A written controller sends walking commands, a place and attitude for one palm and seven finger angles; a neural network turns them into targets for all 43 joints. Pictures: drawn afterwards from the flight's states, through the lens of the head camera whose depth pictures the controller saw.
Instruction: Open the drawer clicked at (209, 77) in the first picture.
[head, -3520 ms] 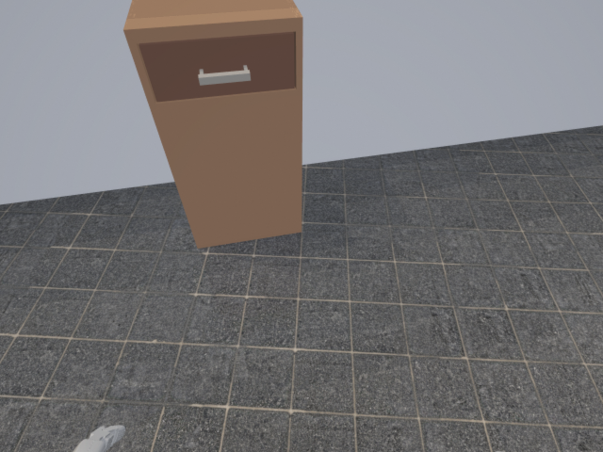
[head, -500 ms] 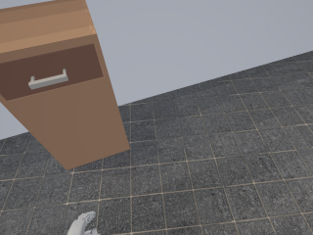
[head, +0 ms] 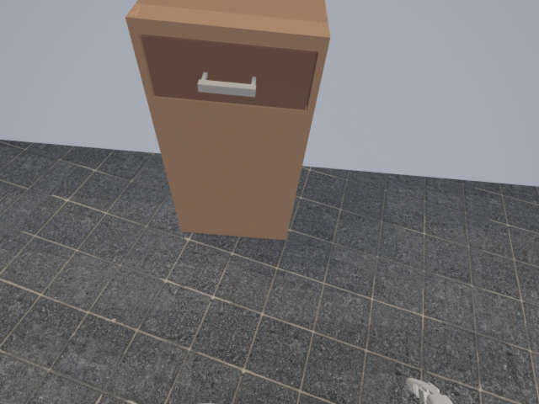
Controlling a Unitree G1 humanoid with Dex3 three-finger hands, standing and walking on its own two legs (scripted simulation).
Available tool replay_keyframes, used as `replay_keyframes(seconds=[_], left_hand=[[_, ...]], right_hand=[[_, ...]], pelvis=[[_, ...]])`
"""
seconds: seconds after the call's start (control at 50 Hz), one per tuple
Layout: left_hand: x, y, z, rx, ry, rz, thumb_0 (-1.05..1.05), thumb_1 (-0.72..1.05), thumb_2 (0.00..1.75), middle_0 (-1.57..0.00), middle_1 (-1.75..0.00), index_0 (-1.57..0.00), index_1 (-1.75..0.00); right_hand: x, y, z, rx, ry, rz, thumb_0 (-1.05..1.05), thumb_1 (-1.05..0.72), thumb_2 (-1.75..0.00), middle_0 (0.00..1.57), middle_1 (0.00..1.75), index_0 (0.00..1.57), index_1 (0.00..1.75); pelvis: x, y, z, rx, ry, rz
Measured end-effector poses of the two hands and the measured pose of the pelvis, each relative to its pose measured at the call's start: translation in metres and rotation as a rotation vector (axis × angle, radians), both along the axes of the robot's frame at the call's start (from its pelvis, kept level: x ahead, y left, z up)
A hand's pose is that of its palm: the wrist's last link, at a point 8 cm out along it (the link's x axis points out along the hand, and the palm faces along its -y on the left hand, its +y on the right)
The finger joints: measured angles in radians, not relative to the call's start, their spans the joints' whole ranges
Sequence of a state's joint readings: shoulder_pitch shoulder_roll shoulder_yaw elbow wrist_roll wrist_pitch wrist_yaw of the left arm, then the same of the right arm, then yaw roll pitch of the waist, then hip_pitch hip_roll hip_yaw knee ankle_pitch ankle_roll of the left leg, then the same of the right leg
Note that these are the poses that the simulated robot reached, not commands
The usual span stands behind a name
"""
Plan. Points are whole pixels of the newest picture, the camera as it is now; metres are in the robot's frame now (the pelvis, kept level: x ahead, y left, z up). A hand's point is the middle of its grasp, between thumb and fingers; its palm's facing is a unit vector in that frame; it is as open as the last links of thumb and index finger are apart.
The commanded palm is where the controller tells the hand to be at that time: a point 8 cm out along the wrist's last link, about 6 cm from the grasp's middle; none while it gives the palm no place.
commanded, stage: take the last steps up to it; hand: left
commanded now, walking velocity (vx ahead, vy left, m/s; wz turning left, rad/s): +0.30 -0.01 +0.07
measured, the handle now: (228, 83) +0.79 +0.20 +0.01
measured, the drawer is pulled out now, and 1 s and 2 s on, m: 0.00 0.00 0.00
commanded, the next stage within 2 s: come to a stop and stand still in 0.90 s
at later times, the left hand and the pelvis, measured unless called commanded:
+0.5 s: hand (171, 383) +0.16 +0.17 -0.15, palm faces -0.02 -0.99 -0.17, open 7.4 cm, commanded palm none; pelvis +0.07 +0.00 +0.02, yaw +0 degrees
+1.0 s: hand (217, 378) +0.17 +0.10 -0.15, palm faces +0.13 -0.98 -0.18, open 7.3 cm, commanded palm none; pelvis +0.22 -0.06 +0.02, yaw +2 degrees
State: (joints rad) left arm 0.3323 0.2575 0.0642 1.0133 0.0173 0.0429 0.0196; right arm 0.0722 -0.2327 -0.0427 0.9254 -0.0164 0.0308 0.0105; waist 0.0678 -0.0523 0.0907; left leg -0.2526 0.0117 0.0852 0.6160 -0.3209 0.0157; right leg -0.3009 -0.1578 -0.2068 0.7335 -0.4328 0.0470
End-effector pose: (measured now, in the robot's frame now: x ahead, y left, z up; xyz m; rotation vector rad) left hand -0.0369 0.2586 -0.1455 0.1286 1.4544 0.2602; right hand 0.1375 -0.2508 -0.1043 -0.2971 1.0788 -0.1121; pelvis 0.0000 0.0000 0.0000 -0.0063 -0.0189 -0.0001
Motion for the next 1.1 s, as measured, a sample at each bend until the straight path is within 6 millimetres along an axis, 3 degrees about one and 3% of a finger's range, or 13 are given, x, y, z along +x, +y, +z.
replay_keyframes(seconds=[0.06, 0.14, 0.28, 0.48, 0.56, 0.62, 0.66, 0.7, 0.74, 0.8, 0.88, 0.98, 1.1], left_hand=[[-0.004, 0.009, 0.002, -0.015, 0.017, 0.009, 0.01, 0.91, 0.9, -0.2, -0.3, -0.19, -0.3], [0.012, 0.014, 0.01, -0.044, -0.027, -0.005, 0.01, 0.91, 0.9, -0.2, -0.3, -0.19, -0.3], [0.064, 0.008, 0.015, -0.07, -0.117, -0.048, 0.01, 0.91, 0.9, -0.2, -0.3, -0.19, -0.3], [0.174, -0.028, 0.025, -0.072, -0.212, -0.157, 0.01, 0.91, 0.9, -0.2, -0.3, -0.19, -0.3], [0.23, -0.054, 0.03, -0.059, -0.266, -0.208, 0.01, 0.91, 0.9, -0.2, -0.3, -0.19, -0.3], [0.268, -0.075, 0.026, -0.042, -0.329, -0.225, 0.01, 0.91, 0.9, -0.2, -0.3, -0.19, -0.3], [0.279, -0.086, 0.025, -0.035, -0.362, -0.209, 0.01, 0.91, 0.9, -0.2, -0.3, -0.19, -0.3], [0.277, -0.094, 0.027, -0.037, -0.358, -0.175, 0.0, 0.91, 0.9, -0.2, -0.3, -0.2, -0.3], [0.268, -0.1, 0.028, -0.036, -0.327, -0.133, 0.0, 0.91, 0.9, -0.2, -0.3, -0.2, -0.3], [0.258, -0.094, 0.033, 0.005, -0.293, -0.073, -0.02, 0.95, 0.9, -0.2, -0.3, -0.2, -0.3], [0.234, -0.095, 0.031, 0.001, -0.19, -0.048, -0.02, 0.95, 0.9, -0.2, -0.3, -0.2, -0.3], [0.206, -0.105, 0.024, -0.053, -0.06, 0.012, -0.01, 0.93, 0.9, -0.2, -0.3, -0.19, -0.3], [0.188, -0.111, 0.009, -0.124, 0.08, 0.087, 0.0, 0.92, 0.9, -0.2, -0.3, -0.2, -0.3]], right_hand=[[-0.005, 0.023, 0.007, 0.011, -0.001, 0.016, 0.0, -0.91, -0.9, 0.2, 0.3, 0.2, 0.3], [-0.027, 0.045, 0.008, 0.04, 0.032, -0.01, 0.0, -0.9, -0.9, 0.2, 0.3, 0.21, 0.3], [-0.083, 0.038, 0.003, 0.025, 0.142, -0.128, -0.01, -0.93, -0.9, 0.21, 0.3, 0.21, 0.3], [-0.18, 0.039, -0.01, 0.092, 0.456, -0.29, 0.0, -0.91, -0.9, 0.2, 0.3, 0.2, 0.3], [-0.194, 0.035, -0.014, 0.139, 0.565, -0.33, 0.0, -0.91, -0.9, 0.2, 0.3, 0.2, 0.3], [-0.187, 0.024, -0.025, 0.172, 0.624, -0.337, 0.0, -0.9, -0.9, 0.2, 0.3, 0.21, 0.3], [-0.169, 0.013, -0.031, 0.181, 0.632, -0.32, 0.0, -0.9, -0.9, 0.2, 0.3, 0.21, 0.3], [-0.137, -0.002, -0.033, 0.176, 0.59, -0.299, 0.01, -0.9, -0.9, 0.2, 0.3, 0.21, 0.3], [-0.095, -0.017, -0.034, 0.162, 0.516, -0.271, 0.01, -0.9, -0.9, 0.2, 0.3, 0.2, 0.3], [-0.025, -0.036, -0.033, 0.139, 0.383, -0.217, 0.01, -0.91, -0.9, 0.2, 0.3, 0.2, 0.3], [0.065, -0.047, -0.027, 0.123, 0.218, -0.158, 0.0, -0.91, -0.9, 0.2, 0.3, 0.2, 0.3], [0.155, -0.039, -0.016, 0.119, 0.094, -0.079, 0.0, -0.91, -0.9, 0.2, 0.3, 0.2, 0.3], [0.232, -0.007, -0.013, 0.094, 0.034, 0.012, 0.0, -0.91, -0.9, 0.2, 0.3, 0.2, 0.3]], pelvis=[[0.003, 0.01, 0.007, -0.015, -0.012, -0.004], [0.009, 0.02, 0.017, -0.026, -0.018, 0.01], [0.025, 0.027, 0.023, -0.012, -0.021, 0.012], [0.066, 0.003, 0.019, 0.017, -0.014, -0.001], [0.09, -0.017, 0.014, 0.02, -0.004, -0.008], [0.113, -0.037, 0.002, 0.024, 0.0, -0.007], [0.123, -0.048, -0.001, 0.015, -0.009, 0.003], [0.135, -0.056, 0.003, 0.011, -0.017, 0.013], [0.148, -0.062, 0.008, 0.009, -0.019, 0.019], [0.165, -0.068, 0.015, 0.002, -0.016, 0.029], [0.187, -0.069, 0.018, -0.002, -0.011, 0.029], [0.215, -0.062, 0.018, -0.012, -0.005, 0.03], [0.251, -0.042, 0.009, -0.029, -0.004, 0.027]])
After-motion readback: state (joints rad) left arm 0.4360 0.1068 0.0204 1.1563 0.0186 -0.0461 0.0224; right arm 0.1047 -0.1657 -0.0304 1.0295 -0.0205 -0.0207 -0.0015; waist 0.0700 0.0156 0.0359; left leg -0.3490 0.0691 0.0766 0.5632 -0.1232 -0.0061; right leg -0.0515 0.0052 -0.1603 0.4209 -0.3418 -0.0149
